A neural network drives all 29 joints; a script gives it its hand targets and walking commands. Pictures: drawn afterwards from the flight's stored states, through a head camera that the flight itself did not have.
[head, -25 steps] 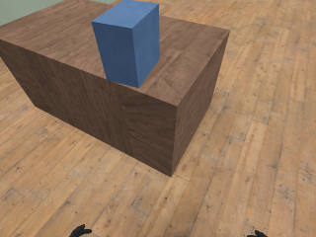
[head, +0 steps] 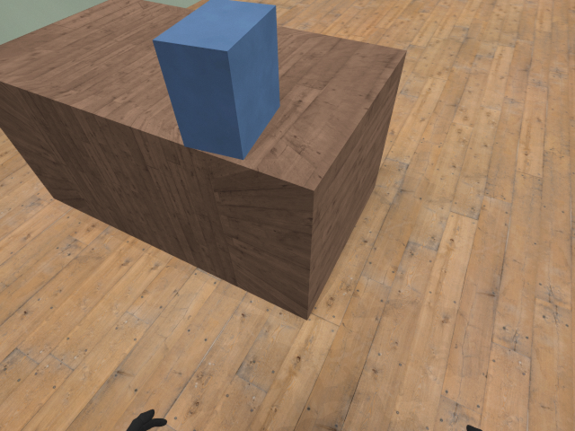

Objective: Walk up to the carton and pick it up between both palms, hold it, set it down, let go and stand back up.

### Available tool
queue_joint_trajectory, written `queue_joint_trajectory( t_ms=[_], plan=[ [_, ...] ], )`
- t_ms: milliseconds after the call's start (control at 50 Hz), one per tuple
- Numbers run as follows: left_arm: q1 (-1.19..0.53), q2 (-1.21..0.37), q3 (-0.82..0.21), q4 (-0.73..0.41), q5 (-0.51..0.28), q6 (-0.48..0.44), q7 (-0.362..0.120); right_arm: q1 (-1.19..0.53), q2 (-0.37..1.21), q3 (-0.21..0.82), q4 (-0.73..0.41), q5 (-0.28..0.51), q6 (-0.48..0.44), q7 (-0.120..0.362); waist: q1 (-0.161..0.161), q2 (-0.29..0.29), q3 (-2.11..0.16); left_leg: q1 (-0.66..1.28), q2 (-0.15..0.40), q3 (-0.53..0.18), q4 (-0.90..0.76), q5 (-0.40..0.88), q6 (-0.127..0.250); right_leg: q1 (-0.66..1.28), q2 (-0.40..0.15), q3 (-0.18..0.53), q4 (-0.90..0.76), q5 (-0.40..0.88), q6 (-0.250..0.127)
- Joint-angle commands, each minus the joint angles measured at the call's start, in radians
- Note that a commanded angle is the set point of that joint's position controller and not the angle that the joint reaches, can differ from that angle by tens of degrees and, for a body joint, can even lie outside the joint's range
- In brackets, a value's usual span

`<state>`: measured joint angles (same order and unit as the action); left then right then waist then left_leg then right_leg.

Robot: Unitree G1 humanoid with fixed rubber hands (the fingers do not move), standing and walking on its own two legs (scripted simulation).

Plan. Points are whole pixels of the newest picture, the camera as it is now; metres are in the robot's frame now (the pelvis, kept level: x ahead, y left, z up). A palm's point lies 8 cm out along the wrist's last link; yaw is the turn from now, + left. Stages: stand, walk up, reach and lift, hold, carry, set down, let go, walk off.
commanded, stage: stand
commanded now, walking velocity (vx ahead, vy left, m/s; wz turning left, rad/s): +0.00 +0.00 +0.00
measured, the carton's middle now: (227, 79) +0.86 +0.19 +0.05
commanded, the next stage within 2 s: walk up in 1.90 s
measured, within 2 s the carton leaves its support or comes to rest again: neither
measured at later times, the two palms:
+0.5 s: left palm out of the picture +0.09 +0.25 -0.11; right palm out of the picture +0.06 -0.25 -0.11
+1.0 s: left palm out of the picture +0.10 +0.25 -0.11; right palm out of the picture +0.06 -0.25 -0.11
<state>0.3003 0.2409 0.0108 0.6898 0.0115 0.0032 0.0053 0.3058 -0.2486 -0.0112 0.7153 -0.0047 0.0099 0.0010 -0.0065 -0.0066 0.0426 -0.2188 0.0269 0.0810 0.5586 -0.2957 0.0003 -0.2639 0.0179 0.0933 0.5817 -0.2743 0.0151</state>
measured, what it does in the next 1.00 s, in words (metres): stands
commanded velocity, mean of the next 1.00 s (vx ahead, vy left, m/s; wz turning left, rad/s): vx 0.00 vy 0.00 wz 0.00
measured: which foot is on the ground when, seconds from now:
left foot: down 0.00-1.00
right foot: down 0.00-1.00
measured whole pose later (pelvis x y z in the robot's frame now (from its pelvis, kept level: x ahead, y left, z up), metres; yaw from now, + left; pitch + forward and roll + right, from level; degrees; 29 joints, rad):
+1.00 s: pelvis +0.01 +0.01 +0.00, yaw -3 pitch -2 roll +1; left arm 0.31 0.25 0.00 0.73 0.01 0.00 0.01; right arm 0.32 -0.26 0.00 0.75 0.00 0.01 0.00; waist -0.01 -0.01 0.04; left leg -0.21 0.03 0.12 0.54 -0.30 0.01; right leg -0.27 0.03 0.14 0.57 -0.27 0.02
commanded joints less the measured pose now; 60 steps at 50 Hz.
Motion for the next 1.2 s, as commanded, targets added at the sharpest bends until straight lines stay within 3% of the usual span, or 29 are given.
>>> queue_joint_trajectory(
  t_ms=[0, 100, 140, 240, 300, 400, 620, 680, 760, 780, 900, 1000, 1040, 1180],
  plan=[
    [0.011, 0.130, 0.039, -0.082, 0.001, -0.021, 0.003, 0.010, -0.146, -0.039, -0.076, 0.000, -0.020, -0.004, 0.005, 0.002, 0.031, -0.042, 0.088, -0.115, -0.149, -0.010, 0.039, -0.051, -0.067, 0.089, -0.127, 0.078, -0.046],
    [0.009, 0.135, 0.039, -0.078, -0.002, -0.023, 0.003, 0.024, -0.147, -0.035, -0.071, -0.001, -0.025, -0.004, -0.001, -0.025, -0.021, 0.004, 0.089, -0.106, -0.141, 0.013, 0.039, -0.043, -0.069, 0.090, -0.123, 0.082, -0.046],
    [0.021, 0.131, 0.039, -0.071, 0.000, -0.022, 0.003, 0.019, -0.146, -0.036, -0.066, 0.000, -0.025, -0.004, 0.003, 0.008, -0.026, 0.000, 0.091, -0.108, -0.144, 0.002, 0.043, -0.035, -0.067, 0.087, -0.121, 0.082, -0.043],
    [0.025, 0.131, 0.037, -0.061, 0.000, -0.023, 0.004, 0.018, -0.145, -0.035, -0.060, 0.000, -0.024, -0.005, 0.000, 0.007, 0.002, -0.012, 0.090, -0.106, -0.144, 0.020, 0.042, -0.043, -0.066, 0.093, -0.120, 0.110, -0.042],
    [0.015, 0.143, 0.038, -0.063, -0.002, -0.023, 0.006, 0.036, -0.141, -0.033, -0.053, 0.002, -0.022, -0.006, -0.005, -0.026, 0.003, -0.003, 0.087, -0.102, -0.138, 0.015, 0.039, -0.060, -0.070, 0.107, -0.137, 0.089, -0.045],
    [0.029, 0.141, 0.035, -0.056, -0.001, -0.021, 0.007, 0.041, -0.148, -0.033, -0.046, 0.002, -0.023, -0.006, 0.000, 0.005, -0.007, -0.013, 0.093, -0.106, -0.147, 0.007, 0.043, -0.041, -0.064, 0.102, -0.126, 0.100, -0.043],
    [0.028, 0.136, 0.033, -0.048, -0.002, -0.021, 0.010, 0.043, -0.152, -0.035, -0.041, 0.002, -0.022, -0.009, -0.008, -0.019, -0.011, -0.005, 0.106, -0.096, -0.157, 0.010, 0.042, -0.048, -0.057, 0.100, -0.118, 0.120, -0.036],
    [0.033, 0.136, 0.034, -0.042, -0.002, -0.022, 0.009, 0.041, -0.151, -0.034, -0.041, 0.002, -0.025, -0.009, -0.002, 0.012, -0.022, 0.008, 0.105, -0.096, -0.156, 0.056, 0.044, -0.018, -0.065, 0.102, -0.105, 0.166, -0.037],
    [0.037, 0.144, 0.032, -0.039, -0.002, -0.019, 0.012, 0.047, -0.153, -0.034, -0.036, 0.003, -0.022, -0.010, -0.004, -0.016, -0.017, 0.012, 0.105, -0.091, -0.151, 0.075, 0.046, -0.032, -0.063, 0.100, -0.108, 0.173, -0.035],
    [0.035, 0.139, 0.031, -0.039, 0.000, -0.019, 0.012, 0.044, -0.158, -0.034, -0.034, 0.002, -0.020, -0.011, -0.002, 0.005, -0.008, 0.009, 0.106, -0.089, -0.154, 0.065, 0.047, -0.034, -0.058, 0.101, -0.109, 0.169, -0.032],
    [0.022, 0.140, 0.030, -0.038, 0.001, -0.019, 0.014, 0.048, -0.157, -0.031, -0.034, 0.005, -0.019, -0.009, -0.003, -0.011, -0.036, 0.024, 0.108, -0.085, -0.146, 0.073, 0.050, -0.022, -0.054, 0.104, -0.098, 0.184, -0.036],
    [0.022, 0.143, 0.025, -0.028, -0.001, -0.017, 0.013, 0.047, -0.156, -0.030, -0.035, 0.005, -0.015, -0.011, -0.004, 0.014, -0.010, 0.028, 0.104, -0.074, -0.144, 0.082, 0.046, -0.042, -0.058, 0.110, -0.101, 0.208, -0.034],
    [0.009, 0.149, 0.024, -0.031, -0.002, -0.017, 0.015, 0.054, -0.156, -0.030, -0.040, 0.005, -0.014, -0.011, -0.012, -0.026, 0.001, 0.021, 0.107, -0.080, -0.142, 0.097, 0.046, -0.042, -0.059, 0.114, -0.103, 0.222, -0.034],
    [0.018, 0.146, 0.027, -0.033, 0.000, -0.013, 0.016, 0.053, -0.164, -0.029, -0.029, 0.007, -0.012, -0.011, -0.001, -0.012, 0.008, 0.012, 0.112, -0.071, -0.155, 0.045, 0.048, -0.044, -0.055, 0.118, -0.111, 0.171, -0.036]
  ],
)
